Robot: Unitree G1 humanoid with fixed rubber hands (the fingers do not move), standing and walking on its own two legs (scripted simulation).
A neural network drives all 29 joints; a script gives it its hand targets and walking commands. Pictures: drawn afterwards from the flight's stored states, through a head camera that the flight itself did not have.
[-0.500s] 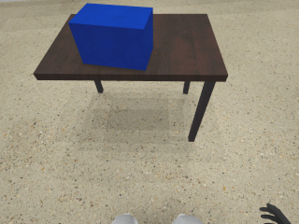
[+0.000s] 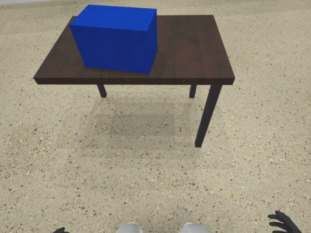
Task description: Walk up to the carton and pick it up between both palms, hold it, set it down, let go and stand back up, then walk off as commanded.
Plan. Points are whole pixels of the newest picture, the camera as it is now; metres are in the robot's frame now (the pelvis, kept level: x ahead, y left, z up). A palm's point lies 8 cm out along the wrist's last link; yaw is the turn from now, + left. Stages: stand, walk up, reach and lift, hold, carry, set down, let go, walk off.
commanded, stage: walk up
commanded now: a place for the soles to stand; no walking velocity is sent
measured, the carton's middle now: (119, 39) +0.86 +0.20 +0.03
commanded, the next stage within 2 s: none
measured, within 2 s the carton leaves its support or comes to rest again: neither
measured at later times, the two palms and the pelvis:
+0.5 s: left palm out of the picture +0.08 +0.31 -0.09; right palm out of the picture +0.12 -0.30 -0.08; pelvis -0.01 +0.01 +0.00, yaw +0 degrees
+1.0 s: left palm out of the picture +0.08 +0.31 -0.09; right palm out of the picture +0.12 -0.30 -0.08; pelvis -0.01 +0.01 +0.00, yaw +0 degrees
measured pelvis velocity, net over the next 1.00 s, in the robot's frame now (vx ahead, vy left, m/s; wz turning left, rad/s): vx -0.01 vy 0.01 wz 0.00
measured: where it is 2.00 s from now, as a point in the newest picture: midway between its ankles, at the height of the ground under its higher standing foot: outside the picture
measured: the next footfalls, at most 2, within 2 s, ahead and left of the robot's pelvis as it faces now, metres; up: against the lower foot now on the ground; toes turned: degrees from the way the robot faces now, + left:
none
